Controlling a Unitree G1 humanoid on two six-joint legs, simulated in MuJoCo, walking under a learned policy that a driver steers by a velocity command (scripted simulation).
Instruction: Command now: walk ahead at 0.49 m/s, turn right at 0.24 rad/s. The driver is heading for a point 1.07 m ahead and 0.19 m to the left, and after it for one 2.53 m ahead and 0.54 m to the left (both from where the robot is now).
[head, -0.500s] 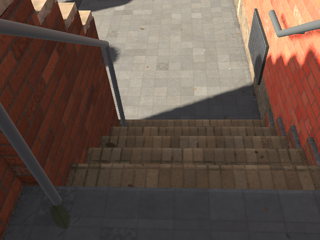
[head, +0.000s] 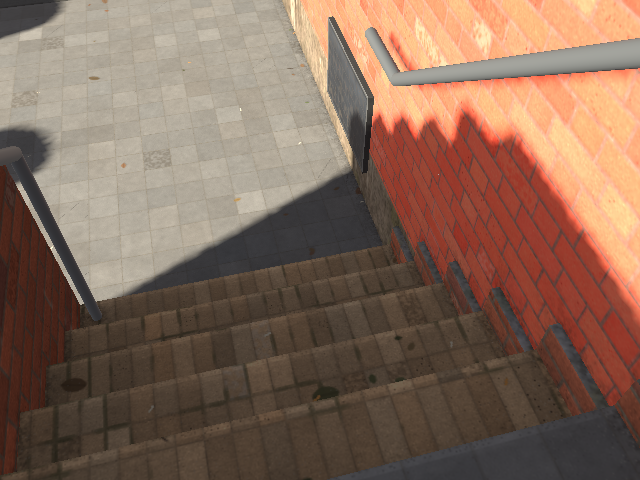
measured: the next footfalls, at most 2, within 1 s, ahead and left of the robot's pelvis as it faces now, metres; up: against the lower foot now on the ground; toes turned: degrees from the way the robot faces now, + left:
right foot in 0.30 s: +0.31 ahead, -0.16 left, +0.00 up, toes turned +1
left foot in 0.82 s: +0.37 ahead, +0.13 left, +0.00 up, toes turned +22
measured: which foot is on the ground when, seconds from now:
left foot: down 0.00-0.30, up 0.32-0.80, down 0.82-1.00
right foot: up 0.00-0.28, down 0.30-0.84, up 0.86-1.00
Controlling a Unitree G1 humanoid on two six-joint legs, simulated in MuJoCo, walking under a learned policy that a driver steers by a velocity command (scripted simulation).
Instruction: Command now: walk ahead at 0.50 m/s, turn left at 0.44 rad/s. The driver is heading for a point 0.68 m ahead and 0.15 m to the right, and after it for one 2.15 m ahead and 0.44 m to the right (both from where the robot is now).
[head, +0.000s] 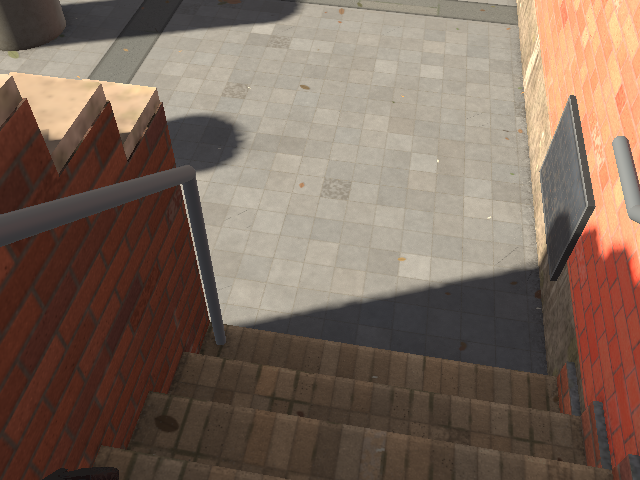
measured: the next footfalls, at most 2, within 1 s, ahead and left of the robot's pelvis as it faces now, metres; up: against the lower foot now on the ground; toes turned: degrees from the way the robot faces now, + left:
right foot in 0.24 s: +0.21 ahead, -0.09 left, -0.19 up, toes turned +2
left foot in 0.76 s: +0.50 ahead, +0.11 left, -0.37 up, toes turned -23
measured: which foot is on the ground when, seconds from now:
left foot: down 0.00-0.26, up 0.28-0.74, down 0.76-1.00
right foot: up 0.00-0.22, down 0.24-0.76, up 0.78-1.00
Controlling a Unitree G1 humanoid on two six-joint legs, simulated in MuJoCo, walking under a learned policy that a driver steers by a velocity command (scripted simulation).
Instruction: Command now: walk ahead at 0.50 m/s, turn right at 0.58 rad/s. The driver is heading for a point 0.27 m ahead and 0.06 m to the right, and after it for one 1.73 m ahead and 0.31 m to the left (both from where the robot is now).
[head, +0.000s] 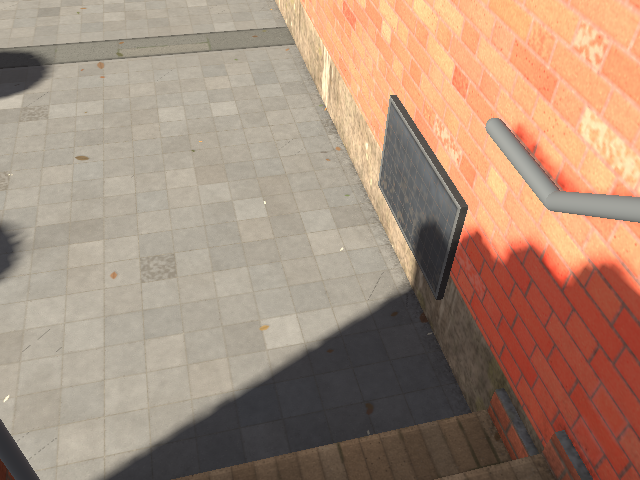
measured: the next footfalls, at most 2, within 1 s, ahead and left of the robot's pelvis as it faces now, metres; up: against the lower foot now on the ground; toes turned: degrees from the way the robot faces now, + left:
right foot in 0.34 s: +0.32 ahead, -0.15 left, -0.19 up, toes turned -2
left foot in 0.86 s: +0.28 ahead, +0.08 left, -0.19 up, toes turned +16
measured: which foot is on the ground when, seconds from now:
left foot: down 0.00-0.34, up 0.36-0.84, down 0.86-1.00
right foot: up 0.00-0.32, down 0.34-0.86, up 0.88-1.00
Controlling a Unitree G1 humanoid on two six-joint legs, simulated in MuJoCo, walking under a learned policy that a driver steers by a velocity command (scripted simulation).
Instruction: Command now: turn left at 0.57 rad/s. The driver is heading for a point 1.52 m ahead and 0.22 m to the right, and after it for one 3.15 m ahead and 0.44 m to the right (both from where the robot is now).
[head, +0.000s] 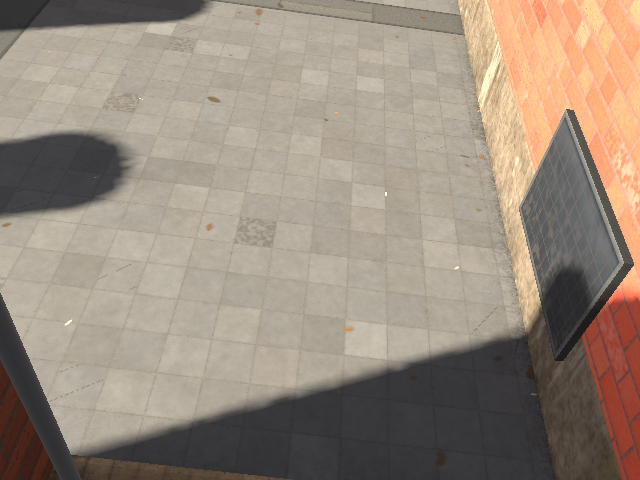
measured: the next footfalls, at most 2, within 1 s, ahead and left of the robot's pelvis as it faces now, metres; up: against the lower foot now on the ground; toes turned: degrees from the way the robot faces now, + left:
right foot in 0.50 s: +0.07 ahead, -0.17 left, +0.00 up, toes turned +4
left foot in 0.84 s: +0.09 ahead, +0.05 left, +0.00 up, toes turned -18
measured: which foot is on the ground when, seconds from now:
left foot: down 0.00-0.54, up 0.56-0.82, down 0.84-1.00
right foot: up 0.00-0.48, down 0.50-0.86, up 0.88-1.00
